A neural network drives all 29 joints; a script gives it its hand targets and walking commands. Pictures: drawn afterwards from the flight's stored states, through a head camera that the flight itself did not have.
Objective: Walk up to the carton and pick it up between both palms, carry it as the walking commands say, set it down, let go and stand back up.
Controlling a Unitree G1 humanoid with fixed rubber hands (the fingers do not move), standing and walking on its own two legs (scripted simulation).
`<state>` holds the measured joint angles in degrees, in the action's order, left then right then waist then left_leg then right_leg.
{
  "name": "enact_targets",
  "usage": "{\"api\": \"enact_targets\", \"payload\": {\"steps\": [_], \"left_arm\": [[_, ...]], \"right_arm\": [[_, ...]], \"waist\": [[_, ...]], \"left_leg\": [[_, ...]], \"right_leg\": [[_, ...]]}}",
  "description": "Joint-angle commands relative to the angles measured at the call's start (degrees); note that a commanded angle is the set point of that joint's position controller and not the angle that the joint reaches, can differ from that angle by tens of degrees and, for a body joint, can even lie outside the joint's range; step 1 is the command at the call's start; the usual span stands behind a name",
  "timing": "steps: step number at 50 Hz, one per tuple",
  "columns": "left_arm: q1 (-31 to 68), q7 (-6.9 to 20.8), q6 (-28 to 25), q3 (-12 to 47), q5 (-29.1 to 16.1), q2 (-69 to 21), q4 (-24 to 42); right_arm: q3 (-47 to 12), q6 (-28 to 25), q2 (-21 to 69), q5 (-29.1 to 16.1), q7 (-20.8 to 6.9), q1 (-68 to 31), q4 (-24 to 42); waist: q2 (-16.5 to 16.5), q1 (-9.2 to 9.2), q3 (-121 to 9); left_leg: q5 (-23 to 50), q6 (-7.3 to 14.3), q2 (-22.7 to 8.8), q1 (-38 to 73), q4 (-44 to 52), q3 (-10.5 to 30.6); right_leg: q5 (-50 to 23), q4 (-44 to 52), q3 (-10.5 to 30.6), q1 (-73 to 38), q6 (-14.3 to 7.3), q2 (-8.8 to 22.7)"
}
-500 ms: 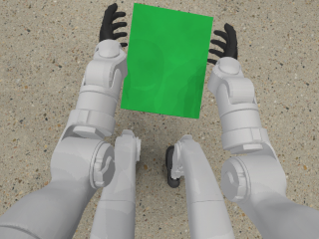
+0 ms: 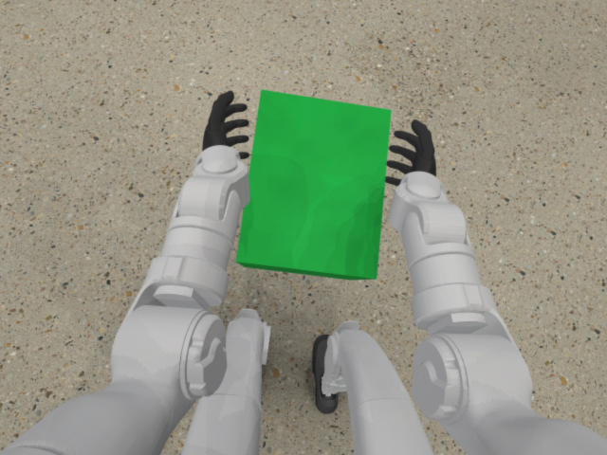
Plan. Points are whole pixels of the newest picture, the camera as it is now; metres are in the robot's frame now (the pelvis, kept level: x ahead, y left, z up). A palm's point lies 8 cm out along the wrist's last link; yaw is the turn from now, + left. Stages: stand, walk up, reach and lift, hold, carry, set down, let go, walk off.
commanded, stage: reach and lift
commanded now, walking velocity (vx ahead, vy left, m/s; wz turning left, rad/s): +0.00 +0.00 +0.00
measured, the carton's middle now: (311, 195) +0.45 +0.00 -0.09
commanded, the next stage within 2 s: none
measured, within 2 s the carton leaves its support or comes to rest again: neither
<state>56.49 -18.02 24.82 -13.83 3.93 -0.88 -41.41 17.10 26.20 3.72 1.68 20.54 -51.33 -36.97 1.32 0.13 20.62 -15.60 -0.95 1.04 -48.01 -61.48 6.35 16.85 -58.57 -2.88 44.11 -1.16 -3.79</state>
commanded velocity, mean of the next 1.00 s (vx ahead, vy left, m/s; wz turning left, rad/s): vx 0.00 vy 0.00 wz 0.00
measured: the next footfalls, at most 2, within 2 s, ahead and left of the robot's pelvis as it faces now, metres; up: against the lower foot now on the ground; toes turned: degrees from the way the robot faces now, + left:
none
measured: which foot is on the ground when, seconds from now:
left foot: down 0.00-1.00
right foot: down 0.00-1.00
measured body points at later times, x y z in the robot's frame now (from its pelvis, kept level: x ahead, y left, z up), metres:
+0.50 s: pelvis +0.08 +0.00 +0.07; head +0.09 +0.03 +0.52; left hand +0.45 +0.13 +0.10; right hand +0.45 -0.13 +0.11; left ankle +0.16 +0.11 -0.65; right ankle +0.13 -0.11 -0.65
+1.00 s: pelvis +0.09 -0.02 +0.08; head +0.01 +0.00 +0.52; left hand +0.42 +0.13 +0.14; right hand +0.41 -0.14 +0.13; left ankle +0.16 +0.11 -0.65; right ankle +0.13 -0.11 -0.65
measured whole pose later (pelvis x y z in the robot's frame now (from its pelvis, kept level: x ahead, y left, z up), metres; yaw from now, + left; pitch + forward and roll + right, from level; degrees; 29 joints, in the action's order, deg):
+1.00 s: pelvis +0.09 -0.02 +0.08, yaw +3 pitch -7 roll -2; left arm 31.3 -13.1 36.8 -20.5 14.9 -11.5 -38.1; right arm 20.2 38.6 10.3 13.3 9.0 -25.3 -34.0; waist 1.3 0.1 -4.7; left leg -12.4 -0.6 1.0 -14.5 -33.6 7.2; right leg 13.7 -30.2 -2.5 10.0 -1.2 -2.9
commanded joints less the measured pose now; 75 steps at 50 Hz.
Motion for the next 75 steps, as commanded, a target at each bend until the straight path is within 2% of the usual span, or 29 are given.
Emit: {"api": "enact_targets", "payload": {"steps": [1,4,6,7,8,10,13,16,20,21,22,23,28,30,32,35,36,40,44,45,47,49,51,52,56,61,66,68,75], "left_arm": [[33.11,29.10,-0.26,27.32,-4.34,-76.12,1.52],[29.77,29.25,-0.73,22.90,-3.15,-74.53,0.00],[27.69,28.82,-0.02,19.64,-1.20,-75.96,-4.27],[24.81,28.96,-0.07,17.99,1.47,-75.03,-3.38],[24.82,29.15,0.80,19.20,1.07,-76.66,-6.57],[18.76,29.76,1.89,7.85,7.15,-70.17,-15.73],[18.89,30.75,2.76,12.22,4.51,-74.04,-15.48],[15.89,30.00,2.32,12.37,6.21,-70.35,-9.56],[15.31,29.75,2.49,19.15,1.77,-74.39,-3.08],[17.33,29.41,2.12,21.55,-0.27,-77.36,1.76],[14.45,29.32,1.99,24.12,-1.88,-77.90,4.46],[13.47,29.31,2.66,27.68,-3.31,-80.01,5.91],[6.26,28.64,5.15,25.97,-1.96,-77.40,7.64],[5.23,28.93,6.45,27.44,-3.37,-78.19,7.90],[5.27,29.12,7.13,29.36,-4.50,-79.16,9.75],[3.51,29.90,8.76,24.25,-2.99,-77.31,7.79],[6.69,29.85,9.50,25.82,-4.22,-75.66,10.38],[7.99,30.44,11.27,22.06,-2.72,-75.66,5.16],[7.05,30.70,12.55,16.29,-1.30,-73.39,-2.39],[9.80,30.55,11.99,14.46,-0.05,-71.61,-1.87],[11.21,30.03,12.01,16.62,-1.37,-73.43,-1.87],[14.23,30.23,11.34,15.08,-1.56,-71.14,-2.10],[16.49,30.52,11.13,16.94,-2.01,-72.99,-2.58],[17.70,30.30,10.82,16.76,-2.64,-73.03,-4.31],[18.78,30.07,11.39,12.36,0.67,-69.82,-7.31],[17.15,29.87,11.15,16.56,-0.67,-72.91,-4.14],[15.99,29.18,10.48,15.74,0.76,-71.00,-2.61],[15.32,29.01,10.02,16.81,-0.21,-71.42,0.85],[11.35,29.26,11.47,21.88,-2.77,-74.30,5.58]], "right_arm": [[-27.50,-4.37,61.13,-1.89,-30.11,-46.22,8.11],[-28.47,-4.53,65.16,-3.55,-30.49,-46.22,8.46],[-21.27,-4.18,63.08,0.67,-30.31,-40.37,1.97],[-19.47,-3.17,65.70,3.17,-30.70,-33.63,-3.65],[-17.89,-3.39,62.31,4.25,-30.67,-33.75,-3.31],[-9.67,-1.48,60.98,8.04,-30.99,-30.57,-10.96],[-11.39,-1.71,58.51,7.08,-30.47,-33.00,-5.30],[-13.94,-0.85,62.16,7.13,-30.41,-26.56,-4.76],[-14.23,0.49,60.42,7.09,-30.26,-21.71,-2.42],[-18.16,0.02,61.97,4.17,-30.03,-22.99,2.00],[-24.42,0.06,64.90,0.92,-29.73,-22.51,8.88],[-24.63,0.49,64.78,1.31,-29.92,-20.85,8.77],[-27.02,4.30,67.02,0.53,-29.95,-14.53,9.27],[-27.31,5.39,65.03,-0.68,-30.39,-14.87,11.01],[-35.85,5.43,68.73,-4.36,-29.50,-19.32,19.49],[-30.91,7.87,68.71,-2.86,-29.18,-17.23,13.19],[-30.38,8.85,68.51,-2.67,-29.01,-13.84,11.63],[-28.18,8.76,65.74,-2.47,-29.02,-23.52,15.05],[-23.53,10.39,65.10,-0.34,-28.98,-25.09,8.57],[-21.84,10.19,64.24,0.09,-29.11,-25.29,5.43],[-24.28,8.77,64.39,-1.87,-29.26,-29.94,8.69],[-24.05,8.48,66.82,-1.77,-29.33,-34.84,8.29],[-23.65,7.18,64.70,-0.44,-29.04,-36.34,8.84],[-24.46,6.81,65.99,-1.66,-29.30,-39.43,8.77],[-16.85,7.07,63.44,1.27,-30.26,-35.82,-2.22],[-19.81,5.63,62.96,1.08,-30.02,-36.28,4.80],[-18.67,6.56,65.12,1.18,-30.51,-30.22,0.67],[-22.34,7.08,66.69,0.42,-30.91,-30.86,3.03],[-24.90,7.79,68.61,-1.98,-30.53,-21.11,4.86]], "waist": [[-10.05,-6.39,-94.09],[-8.11,-1.97,-84.27],[-8.71,-5.55,-68.21],[-6.91,-3.71,-65.86],[-10.61,-6.70,-62.84],[-8.08,-5.09,-46.92],[-8.47,-7.12,-52.68],[-6.85,-3.74,-51.62],[-7.70,-9.12,-54.16],[-10.39,-8.36,-57.01],[-5.48,-5.58,-62.63],[-6.23,-7.91,-65.74],[-3.48,-4.09,-55.36],[-3.93,-6.28,-53.67],[-1.43,-2.70,-61.91],[-1.02,-2.44,-53.09],[-1.95,-5.15,-49.76],[-4.51,-4.57,-45.25],[0.67,-3.20,-36.56],[-3.47,-3.03,-35.50],[-4.93,-2.47,-37.05],[0.87,-0.42,-37.53],[-0.53,-1.61,-39.25],[-1.77,0.30,-38.96],[-2.63,-2.07,-33.95],[-3.20,-1.80,-39.42],[-5.54,-0.93,-38.65],[-1.58,0.33,-42.25],[-5.30,-0.90,-45.73]], "left_leg": [[-1.07,-0.01,5.99,30.21,14.98,-1.70],[-0.85,1.34,5.30,30.14,16.44,-1.21],[-4.11,0.73,4.84,26.90,17.78,-1.90],[-2.29,0.80,5.19,25.05,19.88,-2.93],[-5.72,0.10,3.91,26.46,21.06,-0.54],[-15.58,1.43,3.17,21.22,23.67,-1.32],[-9.55,0.28,3.64,26.91,26.54,-1.77],[-1.62,1.58,4.48,31.23,28.18,-2.27],[4.83,0.78,3.37,38.69,29.68,-1.19],[9.07,0.35,4.11,39.33,29.93,-2.31],[17.27,1.71,4.32,41.85,29.86,-1.31],[19.74,1.15,4.52,44.62,29.83,-1.49],[18.50,2.00,4.31,43.01,32.62,-0.29],[17.68,2.12,3.72,44.62,33.13,0.15],[20.11,2.18,4.99,45.11,31.84,-1.09],[15.54,2.63,4.29,45.81,32.65,-0.88],[14.60,2.42,4.55,45.57,33.61,-0.45],[7.24,2.03,3.96,44.09,34.36,-0.52],[1.23,1.89,3.73,42.08,35.10,-2.17],[-0.28,1.60,3.69,41.34,34.56,-2.18],[0.48,0.96,3.85,42.14,34.28,-2.42],[-1.58,2.06,3.68,41.81,32.52,-3.02],[-1.02,1.40,3.30,42.05,31.71,-2.77],[-2.14,0.97,3.58,41.68,31.65,-3.93],[-8.82,1.01,3.64,41.13,31.84,-2.87],[1.39,0.35,2.89,42.54,32.83,-3.05],[-0.13,0.61,2.00,41.20,33.40,-2.73],[2.60,0.97,2.35,42.71,34.34,-2.49],[12.98,0.02,2.89,44.57,33.57,-3.16]], "right_leg": [[0.33,14.32,7.31,-21.61,-0.28,-1.26],[1.34,15.42,8.43,-22.66,0.52,-1.43],[5.99,19.35,9.25,-18.88,-0.54,-0.80],[2.71,20.82,7.80,-20.18,-0.35,-1.10],[4.69,21.19,9.52,-21.00,-0.92,0.42],[15.84,23.55,8.45,-16.43,-0.44,0.44],[9.90,26.20,9.17,-25.11,-0.44,0.22],[2.19,27.92,9.02,-27.15,-0.18,0.42],[-6.80,28.76,7.70,-29.36,-0.51,0.27],[-11.31,28.65,8.20,-33.38,-0.51,0.36],[-21.40,28.55,9.05,-38.47,0.17,-0.04],[-24.70,28.45,8.61,-39.35,0.48,-0.23],[-23.27,30.85,8.58,-40.73,1.21,-0.39],[-20.59,31.85,8.52,-39.25,0.54,-0.26],[-28.24,31.87,10.55,-46.40,1.40,1.09],[-20.98,32.69,9.90,-40.87,2.06,1.38],[-20.53,34.36,10.49,-40.62,1.75,1.87],[-9.09,35.59,10.03,-39.22,1.32,2.33],[0.88,37.33,8.36,-35.71,1.97,1.63],[3.26,37.23,9.20,-33.71,1.61,2.23],[2.16,36.30,9.15,-34.76,1.16,1.73],[8.96,36.49,10.08,-32.91,1.59,1.66],[9.38,35.76,10.35,-32.91,1.19,2.01],[11.37,36.00,9.74,-32.37,0.73,1.35],[17.87,36.06,8.81,-28.39,0.49,1.65],[4.46,35.43,8.75,-32.46,0.85,1.53],[6.57,34.86,8.84,-31.07,0.40,1.74],[0.91,34.71,8.00,-33.14,1.24,1.46],[-14.17,33.99,9.03,-38.17,1.27,1.88]]}}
